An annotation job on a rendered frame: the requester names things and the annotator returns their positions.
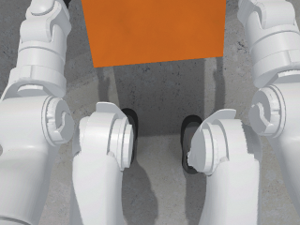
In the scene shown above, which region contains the carton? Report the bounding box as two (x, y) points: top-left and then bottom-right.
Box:
(81, 0), (226, 68)

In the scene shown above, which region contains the right robot upper arm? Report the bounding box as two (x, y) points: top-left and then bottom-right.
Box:
(248, 82), (300, 217)

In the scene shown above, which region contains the left robot foot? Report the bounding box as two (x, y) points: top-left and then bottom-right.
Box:
(121, 108), (139, 165)

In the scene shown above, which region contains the left robot upper arm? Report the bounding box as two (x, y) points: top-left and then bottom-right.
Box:
(0, 95), (74, 225)

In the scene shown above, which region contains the robot right forearm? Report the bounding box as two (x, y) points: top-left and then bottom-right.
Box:
(237, 0), (300, 89)

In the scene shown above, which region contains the robot right thigh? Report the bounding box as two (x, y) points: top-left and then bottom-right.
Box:
(195, 119), (262, 225)

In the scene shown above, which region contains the robot left forearm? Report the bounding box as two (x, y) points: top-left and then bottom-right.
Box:
(0, 0), (72, 103)

